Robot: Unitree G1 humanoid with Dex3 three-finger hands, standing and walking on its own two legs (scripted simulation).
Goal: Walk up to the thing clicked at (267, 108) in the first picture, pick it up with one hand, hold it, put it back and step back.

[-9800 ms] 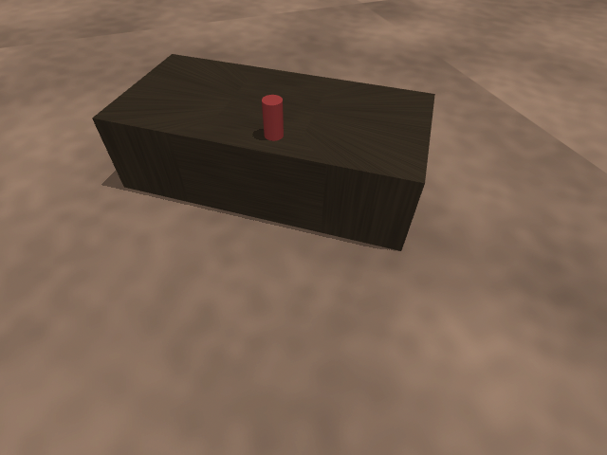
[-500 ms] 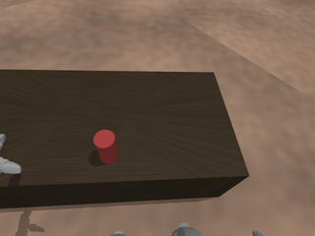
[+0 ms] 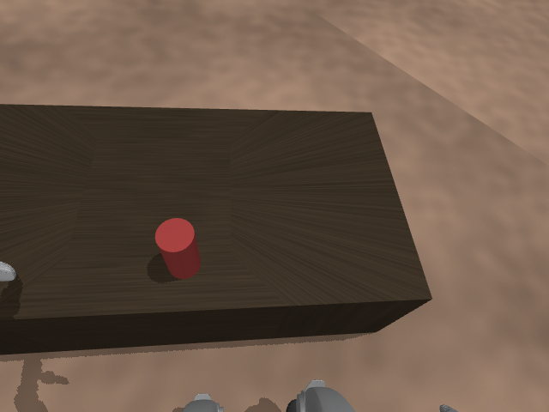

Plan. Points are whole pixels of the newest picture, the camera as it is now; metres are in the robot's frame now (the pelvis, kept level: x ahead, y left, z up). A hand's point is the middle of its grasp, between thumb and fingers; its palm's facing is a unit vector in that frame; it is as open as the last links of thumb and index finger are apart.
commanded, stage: go down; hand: left
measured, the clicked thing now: (180, 250) +0.47 +0.17 -0.25
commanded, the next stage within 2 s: none
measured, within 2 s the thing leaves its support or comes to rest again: neither
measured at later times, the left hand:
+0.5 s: hand out of the picture +0.37 +0.38 +0.04, palm faces +0.17 -0.98 -0.09, open 17.3 cm
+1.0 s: hand out of the picture +0.39 +0.38 +0.03, palm faces +0.17 -0.98 -0.06, open 17.2 cm
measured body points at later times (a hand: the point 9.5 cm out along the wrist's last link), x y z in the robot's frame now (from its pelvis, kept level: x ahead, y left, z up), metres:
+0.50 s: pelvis +0.00 +0.01 +0.00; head +0.10 +0.04 +0.43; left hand +0.36 +0.43 +0.05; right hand +0.06 -0.28 -0.10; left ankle -0.01 +0.12 -0.68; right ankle +0.04 -0.13 -0.68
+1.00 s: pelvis +0.00 +0.01 -0.02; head +0.12 +0.05 +0.41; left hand +0.37 +0.44 +0.03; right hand +0.06 -0.28 -0.11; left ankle -0.01 +0.12 -0.68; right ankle +0.04 -0.13 -0.68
